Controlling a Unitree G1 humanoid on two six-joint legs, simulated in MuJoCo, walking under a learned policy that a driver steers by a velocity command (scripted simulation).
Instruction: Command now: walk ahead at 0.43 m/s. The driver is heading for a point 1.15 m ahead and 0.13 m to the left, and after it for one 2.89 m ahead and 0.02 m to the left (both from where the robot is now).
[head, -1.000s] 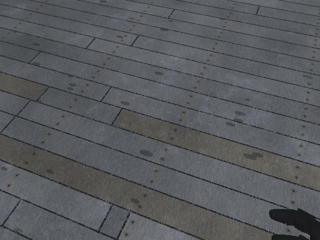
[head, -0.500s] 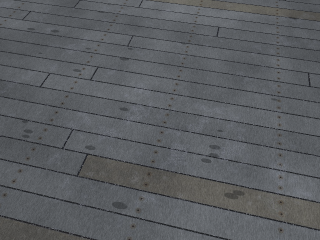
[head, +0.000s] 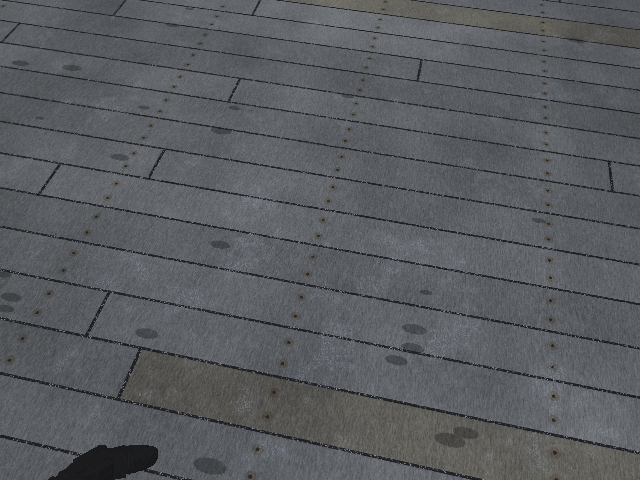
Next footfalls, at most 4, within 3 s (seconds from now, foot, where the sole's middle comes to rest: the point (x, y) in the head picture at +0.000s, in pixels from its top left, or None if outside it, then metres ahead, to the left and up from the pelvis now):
0.08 right None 0.20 -0.13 -0.77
0.66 left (249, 472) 0.50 0.11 -0.77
1.18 right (307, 325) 0.83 -0.03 -0.77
1.72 left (181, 258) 1.05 0.28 -0.77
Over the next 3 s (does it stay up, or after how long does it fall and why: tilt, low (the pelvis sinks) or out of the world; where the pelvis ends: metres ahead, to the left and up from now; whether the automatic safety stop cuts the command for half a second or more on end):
stays up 1.47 0.16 -0.01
